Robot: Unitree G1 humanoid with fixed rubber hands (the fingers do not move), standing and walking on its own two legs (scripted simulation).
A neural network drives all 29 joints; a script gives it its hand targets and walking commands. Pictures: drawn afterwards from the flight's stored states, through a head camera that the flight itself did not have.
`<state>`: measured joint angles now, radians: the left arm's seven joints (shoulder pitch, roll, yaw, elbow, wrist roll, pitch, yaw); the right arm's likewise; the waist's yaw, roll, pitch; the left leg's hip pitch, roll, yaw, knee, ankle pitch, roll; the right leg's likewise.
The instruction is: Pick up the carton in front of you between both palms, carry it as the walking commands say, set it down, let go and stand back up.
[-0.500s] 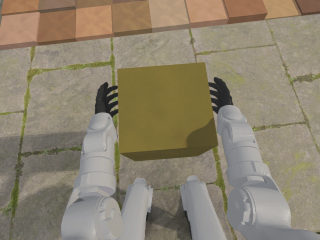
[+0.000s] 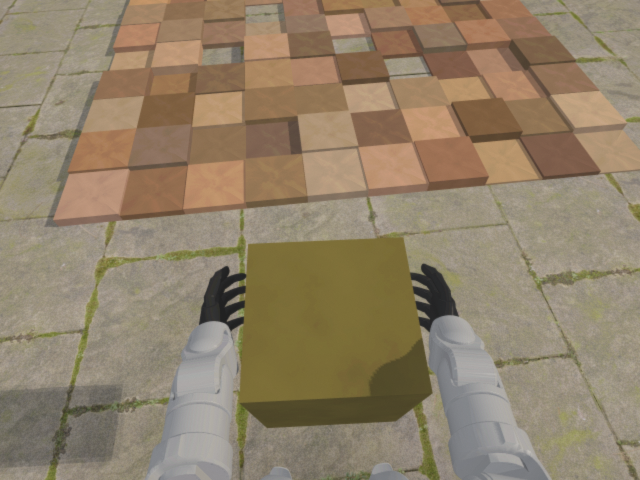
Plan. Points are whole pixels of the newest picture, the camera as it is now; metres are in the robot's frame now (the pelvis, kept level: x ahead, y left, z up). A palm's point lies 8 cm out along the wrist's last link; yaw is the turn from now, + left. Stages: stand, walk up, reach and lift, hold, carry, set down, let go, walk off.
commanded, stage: reach and lift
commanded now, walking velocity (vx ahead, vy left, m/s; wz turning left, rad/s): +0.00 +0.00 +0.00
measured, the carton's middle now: (329, 341) +0.34 +0.00 -0.10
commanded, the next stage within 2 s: hold in 1.36 s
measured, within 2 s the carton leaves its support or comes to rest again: neither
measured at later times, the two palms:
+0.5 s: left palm (186, 309) +0.31 +0.15 +0.09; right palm (472, 310) +0.30 -0.15 +0.08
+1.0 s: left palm (185, 301) +0.31 +0.15 +0.10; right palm (475, 301) +0.31 -0.15 +0.09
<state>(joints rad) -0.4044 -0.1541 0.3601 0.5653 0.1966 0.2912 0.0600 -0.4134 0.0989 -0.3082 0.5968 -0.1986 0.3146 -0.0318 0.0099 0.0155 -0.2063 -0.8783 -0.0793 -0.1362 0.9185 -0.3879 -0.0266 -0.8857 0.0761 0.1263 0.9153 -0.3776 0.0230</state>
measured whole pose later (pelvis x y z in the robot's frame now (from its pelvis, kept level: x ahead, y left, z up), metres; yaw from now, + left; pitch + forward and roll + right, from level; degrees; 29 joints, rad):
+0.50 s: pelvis +0.01 +0.00 +0.06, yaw +0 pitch -2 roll +0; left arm -0.29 -0.16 0.29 0.42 0.29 0.59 0.00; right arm -0.27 0.15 -0.27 0.41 -0.28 0.61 -0.01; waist 0.00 0.00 -0.07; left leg -0.17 -0.05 -0.14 0.45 -0.23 -0.01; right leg -0.18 0.04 0.14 0.44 -0.22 0.01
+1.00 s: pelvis +0.01 +0.00 +0.06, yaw +0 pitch -4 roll +0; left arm -0.31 -0.17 0.29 0.36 0.30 0.63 -0.01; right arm -0.29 0.16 -0.27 0.35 -0.30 0.65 0.00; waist 0.00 0.00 -0.01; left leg -0.12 -0.04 -0.14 0.41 -0.21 -0.01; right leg -0.13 0.04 0.13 0.40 -0.20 0.01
